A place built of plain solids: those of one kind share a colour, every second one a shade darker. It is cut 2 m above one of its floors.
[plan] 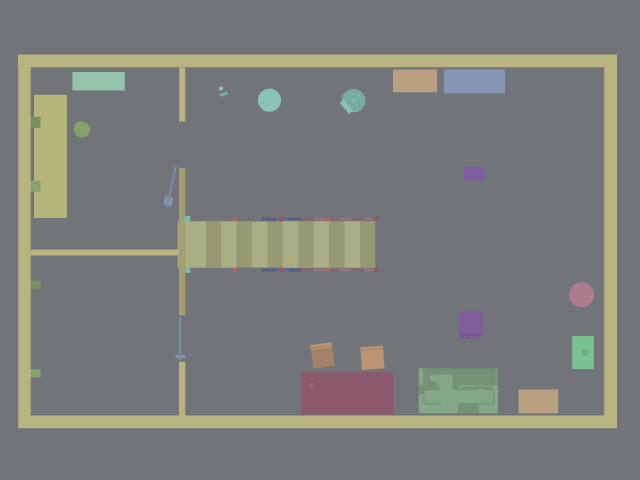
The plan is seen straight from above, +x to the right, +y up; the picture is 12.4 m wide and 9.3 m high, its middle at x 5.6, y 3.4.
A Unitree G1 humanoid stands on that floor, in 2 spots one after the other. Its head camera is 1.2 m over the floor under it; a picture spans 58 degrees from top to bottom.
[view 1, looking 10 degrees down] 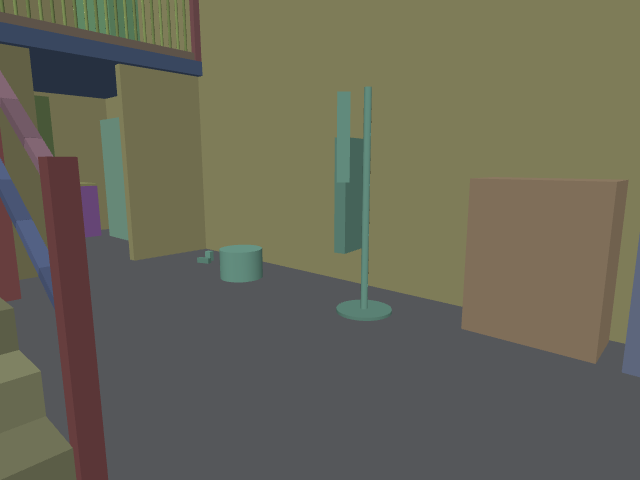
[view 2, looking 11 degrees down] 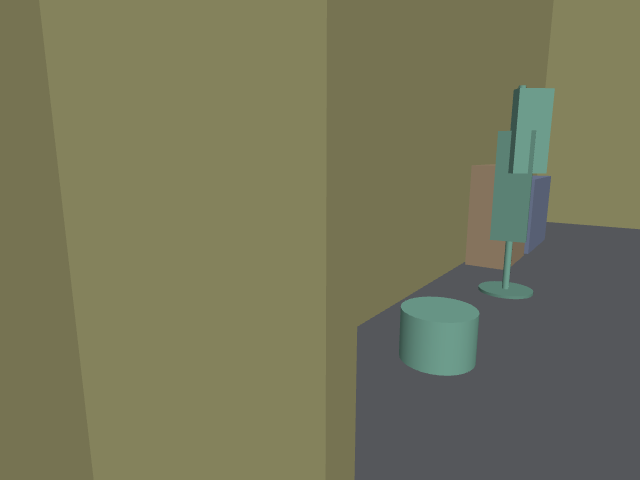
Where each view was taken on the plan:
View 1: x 8.27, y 3.31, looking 132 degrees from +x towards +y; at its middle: wall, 4.69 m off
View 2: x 2.23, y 5.25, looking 36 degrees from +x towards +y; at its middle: wall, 0.81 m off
